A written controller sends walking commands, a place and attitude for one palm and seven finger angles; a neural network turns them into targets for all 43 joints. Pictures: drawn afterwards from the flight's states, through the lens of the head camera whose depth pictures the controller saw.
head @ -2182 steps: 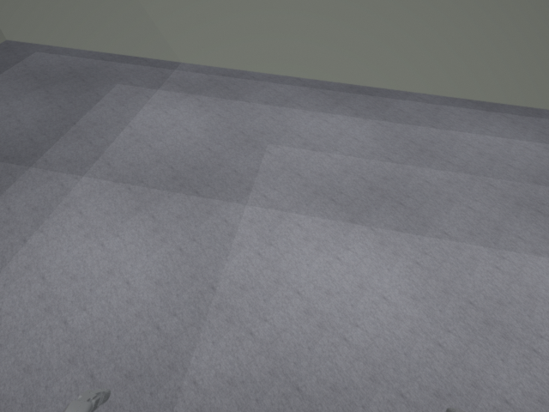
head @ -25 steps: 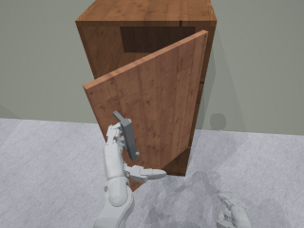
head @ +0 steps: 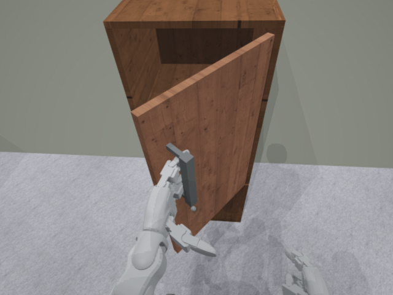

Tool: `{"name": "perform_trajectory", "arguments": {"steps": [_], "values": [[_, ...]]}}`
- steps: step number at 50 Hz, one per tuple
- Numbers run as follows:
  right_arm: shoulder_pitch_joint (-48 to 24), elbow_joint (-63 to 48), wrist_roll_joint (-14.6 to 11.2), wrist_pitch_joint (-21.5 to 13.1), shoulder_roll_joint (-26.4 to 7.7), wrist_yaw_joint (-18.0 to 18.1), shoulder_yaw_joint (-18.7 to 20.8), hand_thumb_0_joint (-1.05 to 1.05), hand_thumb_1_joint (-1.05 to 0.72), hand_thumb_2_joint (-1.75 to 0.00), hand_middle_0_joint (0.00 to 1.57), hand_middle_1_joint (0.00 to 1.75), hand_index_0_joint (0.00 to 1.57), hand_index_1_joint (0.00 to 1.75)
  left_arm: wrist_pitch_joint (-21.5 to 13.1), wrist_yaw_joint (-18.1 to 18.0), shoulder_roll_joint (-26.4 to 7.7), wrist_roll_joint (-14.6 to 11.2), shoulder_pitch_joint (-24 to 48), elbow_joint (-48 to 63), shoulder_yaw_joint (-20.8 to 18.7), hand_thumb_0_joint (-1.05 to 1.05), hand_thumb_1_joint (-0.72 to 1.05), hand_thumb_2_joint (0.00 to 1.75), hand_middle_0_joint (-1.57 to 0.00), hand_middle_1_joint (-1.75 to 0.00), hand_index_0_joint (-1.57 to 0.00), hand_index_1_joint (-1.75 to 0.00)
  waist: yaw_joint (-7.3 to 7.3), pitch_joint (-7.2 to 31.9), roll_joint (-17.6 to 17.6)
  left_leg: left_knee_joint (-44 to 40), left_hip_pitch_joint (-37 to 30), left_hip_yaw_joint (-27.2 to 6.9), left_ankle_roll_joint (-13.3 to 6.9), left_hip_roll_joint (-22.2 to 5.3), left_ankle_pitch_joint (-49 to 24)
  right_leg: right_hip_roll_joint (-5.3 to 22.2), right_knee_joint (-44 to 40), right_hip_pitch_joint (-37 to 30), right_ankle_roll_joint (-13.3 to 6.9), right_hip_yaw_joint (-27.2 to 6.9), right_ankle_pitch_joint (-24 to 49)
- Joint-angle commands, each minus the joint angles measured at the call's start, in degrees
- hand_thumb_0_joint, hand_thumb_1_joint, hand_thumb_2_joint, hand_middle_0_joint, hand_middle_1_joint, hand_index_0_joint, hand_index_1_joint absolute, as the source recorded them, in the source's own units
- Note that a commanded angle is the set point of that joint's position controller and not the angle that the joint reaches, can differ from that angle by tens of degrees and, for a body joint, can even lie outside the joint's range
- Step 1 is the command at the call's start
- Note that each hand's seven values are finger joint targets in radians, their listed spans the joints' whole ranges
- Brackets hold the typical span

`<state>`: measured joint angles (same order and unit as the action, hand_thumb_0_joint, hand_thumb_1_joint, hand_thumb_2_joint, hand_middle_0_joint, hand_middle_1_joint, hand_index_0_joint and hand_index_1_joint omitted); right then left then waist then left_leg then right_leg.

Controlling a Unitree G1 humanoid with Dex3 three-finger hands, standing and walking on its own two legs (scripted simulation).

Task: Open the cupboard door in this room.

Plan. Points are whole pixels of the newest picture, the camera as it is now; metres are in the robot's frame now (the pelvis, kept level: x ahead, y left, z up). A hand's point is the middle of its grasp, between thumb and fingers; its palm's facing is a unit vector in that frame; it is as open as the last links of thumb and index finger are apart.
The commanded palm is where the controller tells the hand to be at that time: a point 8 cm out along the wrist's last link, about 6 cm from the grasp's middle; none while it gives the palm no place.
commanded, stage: slide the hand sideways off the handle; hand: left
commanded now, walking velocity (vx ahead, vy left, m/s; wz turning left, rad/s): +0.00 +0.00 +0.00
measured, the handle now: (182, 176) +0.33 +0.05 +0.08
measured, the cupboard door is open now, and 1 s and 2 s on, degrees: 50 48 48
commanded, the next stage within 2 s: draw the hand back to the body in 0.90 s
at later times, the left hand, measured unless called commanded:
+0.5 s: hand (172, 223) +0.23 +0.06 +0.08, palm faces -0.09 -1.00 +0.03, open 16.0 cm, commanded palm +0.20 +0.12 +0.08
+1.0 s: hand (137, 255) +0.18 +0.11 +0.08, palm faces -0.10 -1.00 +0.01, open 16.3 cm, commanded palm +0.17 +0.16 +0.08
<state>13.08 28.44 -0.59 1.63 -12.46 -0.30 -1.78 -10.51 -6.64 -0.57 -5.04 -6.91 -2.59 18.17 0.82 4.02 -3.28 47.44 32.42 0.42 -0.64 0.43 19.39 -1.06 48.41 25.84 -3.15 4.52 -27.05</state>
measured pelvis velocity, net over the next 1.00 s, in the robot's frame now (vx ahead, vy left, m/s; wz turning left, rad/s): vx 0.00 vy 0.00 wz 0.01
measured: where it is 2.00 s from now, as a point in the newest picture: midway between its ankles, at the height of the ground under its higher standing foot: outside the picture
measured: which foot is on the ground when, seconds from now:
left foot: down 0.00-1.00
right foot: down 0.00-1.00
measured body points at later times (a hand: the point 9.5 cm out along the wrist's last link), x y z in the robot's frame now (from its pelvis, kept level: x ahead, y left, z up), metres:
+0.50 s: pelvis +0.02 +0.00 +0.00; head +0.04 -0.02 +0.45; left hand +0.23 +0.11 +0.08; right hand +0.20 -0.22 -0.08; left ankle +0.05 +0.11 -0.70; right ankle -0.02 -0.08 -0.70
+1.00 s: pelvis +0.00 +0.00 -0.02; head +0.03 -0.02 +0.43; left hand +0.18 +0.16 +0.08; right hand +0.19 -0.23 -0.09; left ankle +0.05 +0.11 -0.70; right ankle -0.02 -0.08 -0.70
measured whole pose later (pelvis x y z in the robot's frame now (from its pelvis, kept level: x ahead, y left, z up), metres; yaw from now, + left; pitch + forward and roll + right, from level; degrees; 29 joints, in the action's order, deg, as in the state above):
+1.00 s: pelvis +0.00 +0.00 -0.02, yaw +0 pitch +8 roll -1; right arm 15.1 22.6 -1.5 -2.5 -14.0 1.7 -0.4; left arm -18.0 8.3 -9.0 -10.6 -35.0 18.9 5.9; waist -0.5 5.9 -3.6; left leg 55.4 39.9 -0.9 -0.3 -0.2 23.1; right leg -1.7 54.8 32.2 -3.4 5.8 -30.5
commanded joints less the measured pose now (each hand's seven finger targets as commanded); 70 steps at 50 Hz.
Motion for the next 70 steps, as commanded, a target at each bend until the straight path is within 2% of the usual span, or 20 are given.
{"name": "perform_trajectory", "arguments": {"steps": [1,4,6,12,17,22,24,36,41,43,46,48,50,53,56,58,60,64,67,70], "values": [[-6.5,-10.9,0.7,-3.3,-4.5,-0.9,1.8,0.0,-0.9,-0.9,0.2,0.3,0.2,0.3,-4.4,-4.5,2.6,4.0,9.4,15.6,-1.4,0.0,-0.5,0.3,-0.15,-0.3,-0.15,-0.3,-0.59,9.8,6.7,-5.7,-11.2,-2.5,-1.2,0.2,-3.3,0.3,-9.6,4.2,1.5,-3.0,9.4],[-6.3,-12.0,0.9,-2.5,-4.3,-1.5,1.9,0.0,-0.9,-0.9,0.2,0.3,0.2,0.3,-4.6,-5.2,0.8,5.6,3.9,17.4,-2.5,0.0,-0.5,0.3,-0.15,-0.3,-0.15,-0.3,-1.67,10.5,5.6,-5.2,-10.2,-1.7,-1.2,0.3,-4.9,0.4,-9.0,2.6,1.3,-3.6,12.3],[-6.3,-12.6,0.8,-2.1,-4.3,-1.5,1.9,0.0,-0.9,-0.9,0.2,0.3,0.2,0.3,-4.8,-4.5,0.2,5.4,1.9,19.2,-2.8,0.0,-0.5,0.3,-0.15,-0.3,-0.15,-0.3,-1.42,9.7,6.2,-5.1,-10.1,-1.3,-1.2,0.2,-5.0,0.4,-9.4,2.3,1.4,-3.9,13.3],[-6.5,-13.7,0.6,-1.6,-4.5,-0.7,1.5,0.0,-0.9,-0.9,0.2,0.3,0.2,0.3,-4.0,-2.4,-1.6,3.5,-2.5,22.6,-4.7,0.0,-0.5,0.3,-0.15,-0.3,-0.15,-0.3,-1.0,7.3,6.2,-5.0,-9.0,-1.2,-1.2,0.2,-3.6,0.3,-10.1,2.7,1.7,-4.3,12.3],[-5.6,-14.5,0.6,-2.2,-4.6,-0.7,1.6,0.0,-0.9,-0.9,0.2,0.3,0.2,0.3,-3.9,-1.4,-1.0,2.5,-7.5,26.2,-4.2,0.0,-0.5,0.3,-0.15,-0.3,-0.15,-0.3,-0.87,8.3,5.7,-4.7,-9.6,-1.7,-1.1,0.0,-5.1,-0.2,-8.6,3.0,1.7,-3.2,14.4],[-4.4,-15.0,0.7,-2.5,-4.7,-0.7,1.9,0.0,-0.9,-0.9,0.2,0.3,0.2,0.3,-4.8,0.3,-4.0,2.4,-14.4,29.0,-7.2,0.0,-0.5,0.3,-0.15,-0.3,-0.15,-0.3,-1.02,9.7,8.0,-3.1,-8.2,-1.3,-1.3,0.3,-8.1,0.3,-7.2,1.2,2.5,-4.1,22.1],[-4.2,-15.3,0.7,-2.4,-4.6,-0.7,2.0,0.0,-0.9,-0.9,0.2,0.3,0.2,0.3,-5.4,1.1,-4.7,2.4,-17.0,30.2,-7.7,0.0,-0.5,0.3,-0.15,-0.3,-0.15,-0.3,-1.27,9.9,5.9,-2.6,-7.9,-1.1,-1.3,0.3,-9.2,0.5,-6.5,1.0,2.4,-4.4,23.9],[-2.6,-15.8,-0.1,-4.3,-5.0,0.5,2.6,0.0,-0.9,-0.9,0.2,0.3,0.2,0.3,-9.1,10.0,-9.3,-4.0,-31.1,35.6,-14.9,0.0,-0.5,0.3,-0.15,-0.3,-0.15,-0.3,-1.0,10.0,7.0,1.1,-3.8,-1.3,-1.0,1.0,-10.2,2.0,-5.1,-1.0,5.2,-6.9,36.2],[-1.9,-15.8,-0.6,-5.7,-6.0,1.2,3.1,0.0,-0.9,-0.9,0.2,0.3,0.2,0.3,-11.1,14.7,-9.5,-5.3,-29.7,36.0,-13.2,0.0,-0.5,0.3,-0.15,-0.3,-0.15,-0.3,0.96,7.1,6.3,3.0,-1.6,-2.3,-1.3,1.0,-6.7,2.2,-5.8,4.4,5.6,-7.8,27.9],[-2.2,-15.5,-0.7,-6.2,-6.3,1.8,3.2,0.0,-0.9,-0.9,0.2,0.3,0.2,0.3,-11.5,15.7,-11.4,-5.7,-28.4,35.0,-14.9,0.0,-0.5,0.3,-0.15,-0.3,-0.15,-0.3,0.91,5.7,6.7,3.5,-0.2,-2.5,-1.3,0.9,-4.6,2.2,-6.6,5.7,5.2,-8.6,22.0],[-2.2,-15.7,-0.8,-7.4,-6.2,2.1,3.0,0.0,-0.9,-0.9,0.2,0.3,0.2,0.3,-12.0,15.7,-10.8,-6.1,-24.6,35.5,-13.9,0.0,-0.5,0.3,-0.15,-0.3,-0.15,-0.3,1.06,6.4,5.6,3.9,0.3,-2.6,-1.3,0.8,-1.8,2.2,-7.2,8.0,4.3,-8.6,13.1],[-2.6,-15.6,-0.9,-7.8,-6.3,2.4,3.1,0.0,-0.9,-0.9,0.2,0.3,0.2,0.3,-11.8,14.6,-12.0,-6.2,-23.9,34.8,-15.7,0.0,-0.5,0.3,-0.15,-0.3,-0.15,-0.3,0.18,6.8,6.0,3.6,0.5,-2.7,-1.2,0.6,-0.8,1.7,-7.4,8.2,3.7,-8.2,8.7],[-2.9,-16.0,-1.0,-8.2,-6.1,2.5,3.0,0.0,-0.9,-0.9,0.2,0.3,0.2,0.3,-11.2,13.5,-10.8,-5.8,-23.6,34.9,-14.7,0.0,-0.5,0.3,-0.15,-0.3,-0.15,-0.3,-0.18,7.9,4.7,3.0,-0.4,-2.6,-1.2,0.5,-0.5,1.4,-7.2,8.5,3.2,-7.7,7.0],[-3.2,-16.1,-1.3,-8.2,-5.9,2.5,2.9,0.0,-0.9,-0.9,0.2,0.3,0.2,0.3,-9.1,11.4,-14.2,-5.5,-24.6,36.8,-18.2,0.0,-0.5,0.3,-0.15,-0.3,-0.15,-0.3,-1.93,10.1,2.9,1.0,-2.0,-2.6,-1.3,0.4,-1.2,0.7,-7.3,6.1,2.7,-6.9,6.5],[-3.5,-16.1,-1.6,-8.4,-5.6,2.7,2.4,0.0,-0.9,-0.9,0.2,0.3,0.2,0.3,-6.6,10.4,-14.0,-5.2,-23.7,38.3,-17.9,0.0,-0.5,0.3,-0.15,-0.3,-0.15,-0.3,-1.61,8.3,1.9,-0.9,-3.6,-2.6,-1.5,0.1,-0.6,0.2,-8.0,6.5,2.4,-5.4,5.4],[-4.0,-15.8,-1.8,-8.6,-5.8,2.9,2.2,0.0,-0.9,-0.9,0.2,0.3,0.2,0.3,-4.6,10.5,-13.8,-5.8,-24.7,36.8,-18.6,0.0,-0.5,0.3,-0.15,-0.3,-0.15,-0.3,-1.73,6.7,3.9,-2.0,-3.6,-3.0,-1.5,-0.2,-0.1,-0.1,-9.1,5.9,2.5,-5.1,4.6],[-4.0,-16.0,-2.0,-9.1,-5.8,3.0,1.9,0.0,-0.9,-0.9,0.2,0.3,0.2,0.3,-3.2,11.2,-12.6,-6.1,-25.6,38.3,-17.1,0.0,-0.5,0.3,-0.15,-0.3,-0.15,-0.3,-1.57,5.5,3.1,-3.3,-5.0,-3.0,-1.5,-0.3,-0.3,-0.4,-9.1,6.1,2.5,-3.5,5.8],[-4.0,-15.5,-2.0,-9.7,-6.3,3.3,1.6,0.0,-0.9,-0.9,0.2,0.3,0.2,0.3,-0.6,12.4,-14.1,-7.1,-25.8,39.7,-19.0,0.0,-0.5,0.3,-0.15,-0.3,-0.15,-0.3,-1.5,5.1,4.2,-4.6,-6.2,-3.3,-1.7,-0.3,-1.7,-0.7,-9.7,4.7,2.7,-2.8,8.1],[-3.5,-15.2,-2.0,-10.4,-6.3,3.4,1.5,0.0,-0.9,-0.9,0.2,0.3,0.2,0.3,-0.2,12.7,-15.6,-7.4,-24.5,42.8,-20.7,0.0,-0.5,0.3,-0.15,-0.3,-0.15,-0.3,-1.81,5.5,1.0,-5.9,-8.6,-3.8,-1.4,-0.5,-2.8,-1.1,-9.1,4.7,2.2,-1.5,9.1],[-3.1,-14.8,-2.0,-10.9,-6.4,3.4,1.5,0.0,-0.9,-0.9,0.2,0.3,0.2,0.3,-0.1,12.9,-16.2,-7.6,-24.6,44.9,-21.8,0.0,-0.5,0.3,-0.15,-0.3,-0.15,-0.3,-1.96,6.5,0.0,-6.5,-10.7,-4.3,-1.2,-0.6,-5.0,-1.3,-8.7,4.0,2.0,-0.8,11.2]]}}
